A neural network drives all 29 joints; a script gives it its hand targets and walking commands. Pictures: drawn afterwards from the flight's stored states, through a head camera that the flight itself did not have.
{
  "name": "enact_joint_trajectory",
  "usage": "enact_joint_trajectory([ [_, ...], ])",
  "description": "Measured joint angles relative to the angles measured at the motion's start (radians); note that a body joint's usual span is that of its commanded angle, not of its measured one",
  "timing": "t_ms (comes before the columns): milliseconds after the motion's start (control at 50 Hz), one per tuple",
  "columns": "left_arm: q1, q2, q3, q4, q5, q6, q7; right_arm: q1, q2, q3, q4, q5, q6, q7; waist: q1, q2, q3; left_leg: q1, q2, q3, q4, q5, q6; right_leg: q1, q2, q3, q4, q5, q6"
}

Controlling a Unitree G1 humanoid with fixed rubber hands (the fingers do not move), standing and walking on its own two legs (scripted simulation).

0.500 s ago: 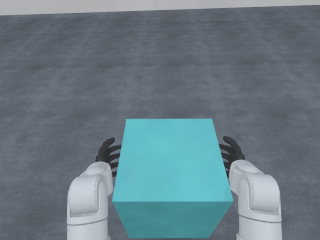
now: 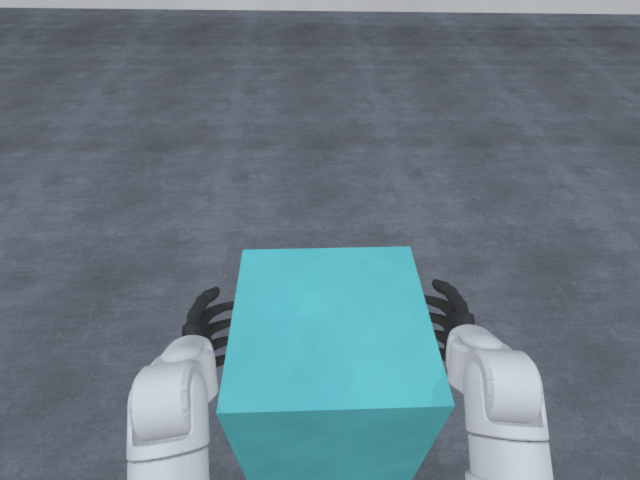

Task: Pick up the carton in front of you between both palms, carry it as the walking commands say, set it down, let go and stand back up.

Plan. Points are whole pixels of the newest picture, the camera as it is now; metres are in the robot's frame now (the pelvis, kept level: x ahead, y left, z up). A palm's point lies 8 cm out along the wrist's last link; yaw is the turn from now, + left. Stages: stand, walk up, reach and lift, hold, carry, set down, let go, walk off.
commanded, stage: carry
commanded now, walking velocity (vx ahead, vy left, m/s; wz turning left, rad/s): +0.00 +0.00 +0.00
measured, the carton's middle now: (328, 371) +0.26 +0.00 -0.01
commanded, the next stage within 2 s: none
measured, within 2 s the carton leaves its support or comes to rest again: neither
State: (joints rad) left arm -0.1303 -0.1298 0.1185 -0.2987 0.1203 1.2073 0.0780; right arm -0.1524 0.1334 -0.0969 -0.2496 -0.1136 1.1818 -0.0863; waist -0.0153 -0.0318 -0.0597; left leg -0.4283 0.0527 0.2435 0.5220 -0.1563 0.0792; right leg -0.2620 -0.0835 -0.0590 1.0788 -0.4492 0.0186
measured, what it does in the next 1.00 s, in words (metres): walks ahead: right foot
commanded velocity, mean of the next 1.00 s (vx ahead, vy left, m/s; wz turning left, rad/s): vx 0.00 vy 0.00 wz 0.00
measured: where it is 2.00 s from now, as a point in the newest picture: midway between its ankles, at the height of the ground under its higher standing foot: outside the picture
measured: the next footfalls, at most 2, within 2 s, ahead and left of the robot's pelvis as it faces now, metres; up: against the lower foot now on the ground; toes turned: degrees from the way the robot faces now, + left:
right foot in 0.30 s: +0.30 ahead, -0.11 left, +0.00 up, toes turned -9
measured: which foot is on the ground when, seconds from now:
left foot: down 0.00-1.00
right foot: up 0.00-0.28, down 0.30-1.00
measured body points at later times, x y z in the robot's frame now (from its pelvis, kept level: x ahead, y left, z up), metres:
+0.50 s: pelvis +0.22 -0.02 +0.01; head +0.21 -0.03 +0.46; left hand +0.49 +0.14 +0.09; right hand +0.50 -0.16 +0.08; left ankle +0.08 +0.08 -0.73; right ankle +0.26 -0.11 -0.73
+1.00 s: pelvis +0.21 +0.00 +0.00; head +0.20 +0.01 +0.45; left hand +0.48 +0.17 +0.06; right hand +0.50 -0.13 +0.06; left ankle +0.08 +0.08 -0.73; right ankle +0.26 -0.11 -0.73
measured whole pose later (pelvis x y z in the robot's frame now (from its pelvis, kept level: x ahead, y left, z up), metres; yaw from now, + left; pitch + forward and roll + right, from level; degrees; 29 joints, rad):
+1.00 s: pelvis +0.21 +0.00 +0.00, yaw +4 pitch +3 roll -2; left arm -0.12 -0.13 0.09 -0.22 0.13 1.11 0.07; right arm -0.12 0.13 -0.11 -0.21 -0.14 1.10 -0.06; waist 0.00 0.02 -0.10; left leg -0.08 0.05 0.14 0.52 -0.48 0.01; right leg -0.38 -0.07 -0.22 0.58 -0.23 -0.02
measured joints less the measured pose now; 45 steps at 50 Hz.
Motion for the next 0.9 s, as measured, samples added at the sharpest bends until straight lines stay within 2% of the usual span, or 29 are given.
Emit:
enact_joint_trajectory([
  [20, 0.003, 0.0, -0.005, 0.0, 0.001, -0.005, 0.0, 0.007, -0.001, 0.0, -0.003, 0.002, -0.006, 0.0, 0.0, 0.004, 0.014, 0.028, 0.0, -0.001, -0.035, 0.003, -0.002, -0.064, 0.005, 0.001, 0.045, 0.026, -0.008],
  [60, 0.008, 0.001, -0.018, -0.007, 0.001, -0.018, 0.0, 0.023, -0.002, -0.002, -0.022, 0.007, -0.02, 0.0, 0.0, 0.01, 0.036, 0.085, -0.002, -0.005, -0.106, 0.011, -0.003, -0.161, 0.007, -0.01, 0.024, 0.076, -0.014],
  [140, 0.019, 0.001, -0.043, -0.032, 0.0, -0.052, 0.0, 0.05, -0.004, -0.005, -0.069, 0.017, -0.049, 0.001, 0.004, 0.017, 0.049, 0.178, -0.001, -0.022, -0.194, 0.002, -0.014, -0.256, 0.011, -0.035, -0.203, 0.137, -0.001],
  [240, 0.038, 0.002, -0.054, -0.095, -0.009, -0.051, 0.007, 0.062, -0.005, 0.005, -0.124, 0.022, -0.049, 0.005, 0.018, 0.011, 0.032, 0.278, -0.008, -0.032, -0.206, -0.069, -0.042, -0.24, 0.023, -0.076, -0.481, 0.293, 0.007],
  [300, 0.03, 0.002, -0.049, -0.128, -0.015, -0.028, 0.009, 0.055, -0.005, 0.01, -0.154, 0.019, -0.029, 0.005, 0.023, 0.007, 0.01, 0.319, -0.016, -0.039, -0.137, -0.155, -0.065, -0.157, 0.028, -0.114, -0.645, 0.461, 0.009],
  [320, 0.024, 0.001, -0.047, -0.129, -0.015, -0.022, 0.009, 0.048, -0.005, 0.008, -0.157, 0.017, -0.021, 0.006, 0.024, 0.014, -0.004, 0.32, -0.013, -0.044, -0.094, -0.195, -0.074, -0.125, 0.03, -0.123, -0.669, 0.443, -0.016],
  [360, 0.002, -0.001, -0.043, -0.099, -0.015, -0.017, 0.009, 0.024, -0.004, -0.009, -0.145, 0.012, 0.0, 0.006, 0.022, 0.064, -0.024, 0.307, 0.019, -0.066, -0.019, -0.24, -0.094, -0.109, 0.054, -0.142, -0.642, 0.348, -0.065],
  [400, -0.021, -0.003, -0.036, -0.06, -0.016, -0.007, 0.007, 0.013, -0.003, -0.022, -0.13, 0.002, 0.021, 0.006, 0.017, 0.088, -0.039, 0.305, 0.03, -0.091, 0.006, -0.254, -0.109, -0.102, 0.06, -0.155, -0.623, 0.305, -0.078],
  [500, -0.043, -0.006, -0.02, -0.002, -0.012, 0.003, 0.004, -0.007, -0.001, -0.031, -0.085, -0.011, 0.042, 0.005, 0.011, 0.084, -0.058, 0.349, 0.022, -0.107, -0.08, -0.249, -0.118, -0.099, 0.055, -0.166, -0.607, 0.265, -0.072],
  [640, -0.035, -0.005, -0.017, -0.03, -0.01, -0.007, 0.003, -0.016, 0.001, -0.027, -0.088, -0.004, 0.026, 0.004, 0.021, 0.054, -0.038, 0.331, 0.017, -0.115, -0.039, -0.242, -0.124, -0.103, 0.045, -0.167, -0.586, 0.249, -0.068],
  [780, -0.021, -0.003, -0.021, -0.041, -0.009, -0.012, 0.003, -0.005, 0.0, -0.018, -0.088, -0.001, 0.014, 0.005, 0.024, 0.047, -0.041, 0.342, 0.005, -0.112, -0.047, -0.266, -0.103, -0.114, 0.03, -0.162, -0.551, 0.238, -0.049],
  [900, -0.005, -0.001, -0.024, 0.013, -0.002, -0.04, -0.001, 0.015, -0.003, -0.014, -0.033, -0.008, -0.019, 0.011, 0.022, 0.052, -0.046, 0.344, 0.0, -0.109, -0.015, -0.3, -0.088, -0.111, 0.021, -0.158, -0.525, 0.217, -0.039],
])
